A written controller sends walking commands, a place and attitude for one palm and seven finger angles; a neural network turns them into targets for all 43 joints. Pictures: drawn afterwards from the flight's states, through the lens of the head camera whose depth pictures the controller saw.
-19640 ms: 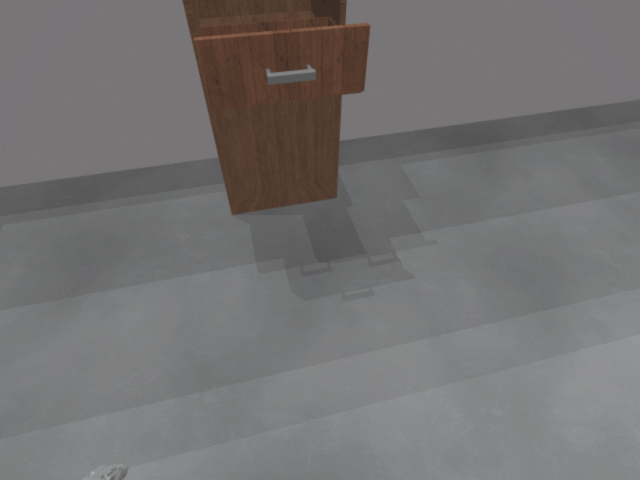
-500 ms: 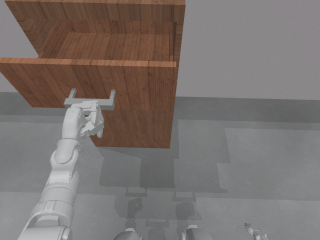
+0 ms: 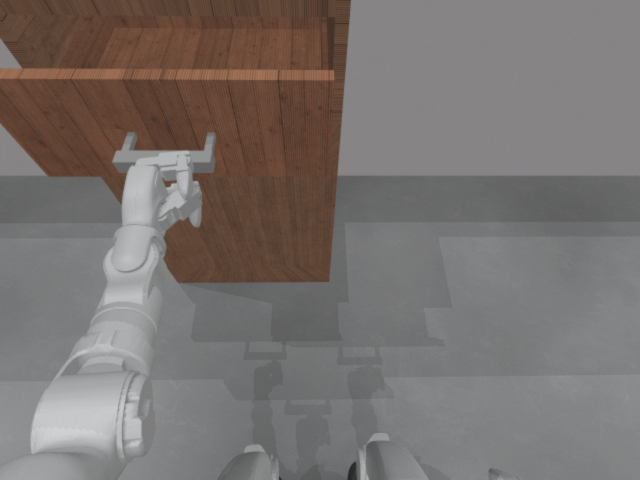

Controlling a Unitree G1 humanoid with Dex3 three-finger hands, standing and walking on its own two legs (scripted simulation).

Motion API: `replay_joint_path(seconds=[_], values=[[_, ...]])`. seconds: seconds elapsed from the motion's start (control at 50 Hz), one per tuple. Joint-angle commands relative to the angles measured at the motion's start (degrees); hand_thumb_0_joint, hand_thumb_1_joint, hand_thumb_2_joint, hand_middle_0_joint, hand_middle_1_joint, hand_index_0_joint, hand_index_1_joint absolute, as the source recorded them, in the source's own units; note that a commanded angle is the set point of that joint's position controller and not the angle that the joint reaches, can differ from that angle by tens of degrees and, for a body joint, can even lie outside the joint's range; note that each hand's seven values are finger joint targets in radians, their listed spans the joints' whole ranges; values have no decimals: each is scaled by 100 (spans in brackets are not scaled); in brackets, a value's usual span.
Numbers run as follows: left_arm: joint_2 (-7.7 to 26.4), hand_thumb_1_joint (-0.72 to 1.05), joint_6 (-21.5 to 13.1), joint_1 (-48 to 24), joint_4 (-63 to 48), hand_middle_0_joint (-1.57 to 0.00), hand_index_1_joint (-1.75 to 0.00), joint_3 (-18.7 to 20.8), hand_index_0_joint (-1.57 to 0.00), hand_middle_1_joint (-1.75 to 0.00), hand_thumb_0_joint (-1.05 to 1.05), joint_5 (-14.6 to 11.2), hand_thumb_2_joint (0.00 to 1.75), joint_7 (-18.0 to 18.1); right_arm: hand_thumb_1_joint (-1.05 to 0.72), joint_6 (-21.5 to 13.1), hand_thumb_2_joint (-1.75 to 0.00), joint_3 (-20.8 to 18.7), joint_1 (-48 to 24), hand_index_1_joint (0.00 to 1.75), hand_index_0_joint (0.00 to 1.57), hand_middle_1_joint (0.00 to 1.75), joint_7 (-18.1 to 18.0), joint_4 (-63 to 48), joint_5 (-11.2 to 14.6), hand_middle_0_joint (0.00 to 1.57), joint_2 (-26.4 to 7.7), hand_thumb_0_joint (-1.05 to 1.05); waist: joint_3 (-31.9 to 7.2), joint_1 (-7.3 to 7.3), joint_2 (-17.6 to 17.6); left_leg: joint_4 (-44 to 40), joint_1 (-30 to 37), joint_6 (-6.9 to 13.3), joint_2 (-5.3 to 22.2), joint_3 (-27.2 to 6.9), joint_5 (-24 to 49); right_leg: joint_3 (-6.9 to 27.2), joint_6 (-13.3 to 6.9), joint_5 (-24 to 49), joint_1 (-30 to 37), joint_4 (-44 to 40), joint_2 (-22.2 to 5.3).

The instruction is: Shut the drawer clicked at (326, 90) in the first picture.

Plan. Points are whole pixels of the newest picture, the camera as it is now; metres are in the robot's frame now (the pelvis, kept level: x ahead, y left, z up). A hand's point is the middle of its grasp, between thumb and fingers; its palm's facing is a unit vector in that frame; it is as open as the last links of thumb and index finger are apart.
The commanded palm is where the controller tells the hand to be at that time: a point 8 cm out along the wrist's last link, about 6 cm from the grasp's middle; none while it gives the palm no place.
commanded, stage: push the drawer shut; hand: left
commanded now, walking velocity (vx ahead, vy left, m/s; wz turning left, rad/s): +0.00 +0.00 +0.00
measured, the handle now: (168, 150) +0.53 +0.19 +0.06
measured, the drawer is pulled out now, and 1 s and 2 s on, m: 0.13 0.01 0.00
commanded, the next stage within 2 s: pull the fist back off the drawer in 1.46 s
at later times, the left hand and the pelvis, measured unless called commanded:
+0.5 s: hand (198, 162) +0.51 +0.15 +0.06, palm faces -0.02 -1.00 -0.04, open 3.2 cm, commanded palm +0.50 +0.20 +0.07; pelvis +0.00 +0.00 -0.01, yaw -1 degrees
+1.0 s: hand (202, 126) +0.58 +0.15 +0.06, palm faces -0.02 -1.00 -0.03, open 3.1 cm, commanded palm +0.57 +0.19 +0.07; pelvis +0.00 +0.02 -0.02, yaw -2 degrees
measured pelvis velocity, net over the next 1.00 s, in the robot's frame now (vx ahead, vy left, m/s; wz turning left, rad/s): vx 0.00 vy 0.02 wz -0.03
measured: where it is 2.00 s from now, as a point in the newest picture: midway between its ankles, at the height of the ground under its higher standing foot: outside the picture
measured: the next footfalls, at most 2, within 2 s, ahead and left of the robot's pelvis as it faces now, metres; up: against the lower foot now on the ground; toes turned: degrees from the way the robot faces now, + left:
none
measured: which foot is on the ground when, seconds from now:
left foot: down 0.00-1.00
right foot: down 0.00-1.00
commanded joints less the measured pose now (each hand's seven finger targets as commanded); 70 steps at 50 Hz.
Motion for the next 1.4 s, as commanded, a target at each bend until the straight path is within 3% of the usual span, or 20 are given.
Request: replay_joint_path(seconds=[0.0, 0.12, 0.2, 0.28, 0.34, 0.42, 0.48, 0.54, 0.58, 0.62, 0.72, 0.78, 0.9, 1.02, 1.04, 1.16, 1.2, 1.26, 1.3, 1.38], values=[[1443, 90, -437, -2952, -963, -140, -160, 435, -140, -160, 0, 27, 90, -35, -90, -112, -90, -312, 646, 30, 20, 30, -61, -403, -29, 20, -874, 0, -2309, -263, -29, -603, 793, 99, -194, -268, 1231, 433, 36, 1431, 1310, -660, 181], [1437, 90, -400, -3237, -717, -140, -160, 401, -140, -160, 0, -5, 90, -190, -90, -49, -90, -293, 775, 30, 20, 30, -49, -392, -42, 20, -856, 0, -2423, -402, -6, -487, 711, 124, -177, -235, 1335, 480, 59, 1595, 1290, -650, 208], [1906, 90, -337, -3655, -470, -140, -160, 662, -140, -160, 0, 55, 90, -228, -90, -12, -90, -276, 901, 30, 20, 30, -80, -352, -52, 20, -928, 0, -2354, -498, 79, -420, 421, 145, -184, -235, 1121, 542, 72, 1387, 1197, -651, 205], [1925, 90, -369, -3724, -562, -140, -160, 732, -140, -160, 0, 43, 90, -240, -90, 4, -90, -288, 1029, 30, 20, 30, -52, -374, -108, 20, -931, 0, -2855, -465, 255, -356, 780, 130, -156, -301, 1571, 459, 60, 1682, 1158, -527, 238], [1903, 90, -335, -3892, -349, -140, -160, 668, -140, -160, 0, 79, 90, -252, -90, 30, -90, -279, 1106, 30, 20, 30, -36, -343, -121, 20, -942, 0, -2659, -562, 208, -326, 681, 143, -139, -322, 1467, 446, 55, 1550, 979, -539, 268], [2317, 90, -267, -4159, -220, -140, -160, 885, -140, -160, 0, 202, 90, -249, -90, 78, -90, -264, 1198, 30, 20, 30, -45, -357, -128, 20, -987, 0, -2680, -596, 175, -268, 393, 163, -139, -306, 1309, 497, 68, 1422, 1017, -538, 268], [2348, 90, -241, -4245, -187, -140, -160, 930, -140, -160, 0, 227, 90, -236, -90, 108, -90, -259, 1280, 30, 20, 30, -31, -357, -163, 20, -995, 0, -2895, -600, 474, -213, 660, 142, -126, -339, 1599, 442, 56, 1576, 856, -471, 284], [2261, 90, -190, -4563, 22, -140, -160, 811, -140, -160, 0, 271, 90, -205, -90, 129, -90, -241, 1371, 30, 20, 30, -19, -291, -189, 20, -1004, 0, -2628, -778, 360, -184, 636, 158, -94, -412, 1570, 373, 57, 1442, 548, -466, 310], [2383, 90, -217, -4619, -91, -140, -160, 905, -140, -160, 0, 307, 90, -180, -90, 151, -90, -256, 1416, 30, 20, 30, 1, -310, -218, 20, -1039, 0, -2921, -706, 673, -156, 864, 118, -82, -449, 1779, 342, 38, 1487, 462, -403, 302], [2266, 90, -176, -4720, 18, -140, -160, 826, -140, -160, 0, 315, 90, -144, -90, 164, -90, -251, 1456, 30, 20, 30, 24, -285, -238, 20, -1041, 0, -2898, -808, 510, -115, 845, 138, -66, -469, 1733, 330, 59, 1414, 355, -435, 314], [2649, 90, -34, -5133, 421, -140, -160, 957, -140, -160, 0, 468, 90, -75, -90, 204, -90, -201, 1590, 30, 20, 30, 10, -243, -268, 20, -1098, 0, -2665, -967, 391, -47, 398, 170, -62, -487, 1491, 334, 71, 1220, 271, -432, 318], [2970, 90, -46, -5374, 328, -140, -160, 1153, -140, -160, 0, 544, 90, -44, -90, 226, -90, -194, 1688, 30, 20, 30, 11, -257, -317, 20, -1121, 0, -3059, -948, 765, 39, 594, 155, -54, -517, 1776, 320, 52, 1377, 238, -339, 317], [2888, 90, 37, -5443, 430, -140, -160, 1046, -140, -160, 0, 602, 90, -87, -90, 361, -90, -186, 1843, 30, 20, 30, 84, -281, -363, 20, -1136, 0, -3163, -1026, 892, 88, 856, 120, -2, -604, 2198, 248, 38, 1609, 67, -303, 358], [3169, 90, 242, -5917, 698, -140, -160, 1089, -140, -160, 0, 733, 90, -39, -90, 459, -90, -143, 2029, 30, 20, 30, 81, -239, -398, 20, -1182, 0, -2912, -1250, 855, 133, 597, 160, 30, -631, 2034, 219, 60, 1437, -123, -349, 386], [3305, 90, 224, -5882, 688, -140, -160, 1228, -140, -160, 0, 727, 90, -36, -90, 468, -90, -140, 2087, 30, 20, 30, 80, -245, -417, 20, -1198, 0, -3016, -1193, 908, 156, 663, 155, 28, -650, 2160, 211, 33, 1530, -98, -313, 399], [3314, 90, 220, -6451, 550, -140, -160, 1106, -140, -160, 0, 783, 90, -53, -90, 510, -90, -134, 2223, 30, 20, 30, 100, -152, -437, 20, -1196, 0, -3159, -1360, 1210, 247, 884, 117, 74, -754, 2298, 169, 28, 1459, -407, -284, 429], [3054, 90, 253, -6527, 663, -140, -160, 949, -140, -160, 0, 766, 90, -26, -90, 493, -90, -144, 2234, 30, 20, 30, 123, -106, -449, 20, -1187, 0, -3056, -1452, 1259, 262, 982, 116, 80, -788, 2264, 140, 31, 1336, -634, -327, 434], [3392, 90, 259, -6901, 644, -140, -160, 1032, -140, -160, 0, 834, 90, 9, -90, 472, -90, -104, 2270, 30, 20, 30, 107, -61, -457, 20, -1233, 0, -3077, -1514, 1402, 280, 924, 108, 93, -840, 2091, 123, 24, 1140, -764, -290, 434], [3148, 90, 306, -7034, 769, -140, -160, 831, -140, -160, 0, 848, 90, 11, -90, 422, -90, -88, 2244, 30, 20, 30, 111, -38, -465, 20, -1217, 0, -2952, -1597, 1487, 301, 871, 116, 88, -855, 1885, 110, 24, 963, -970, -294, 431], [3205, 90, 355, -7387, 730, -140, -160, 720, -140, -160, 0, 865, 90, 37, -90, 337, -90, -52, 2277, 30, 20, 30, 76, -6, -469, 20, -1265, 0, -2983, -1719, 1575, 297, 866, 119, 115, -964, 1653, 67, 31, 758, -1224, -225, 419]])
